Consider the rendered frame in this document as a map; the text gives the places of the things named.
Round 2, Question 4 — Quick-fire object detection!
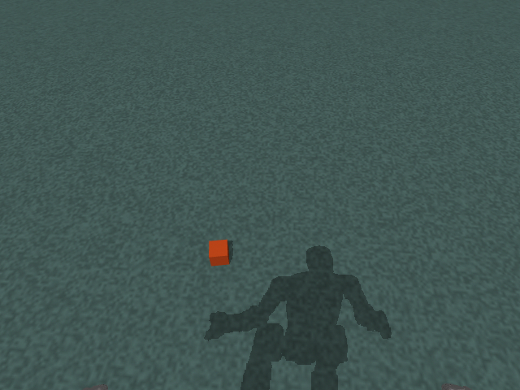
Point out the cube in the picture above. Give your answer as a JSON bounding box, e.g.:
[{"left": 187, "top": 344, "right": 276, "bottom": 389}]
[{"left": 209, "top": 240, "right": 229, "bottom": 266}]

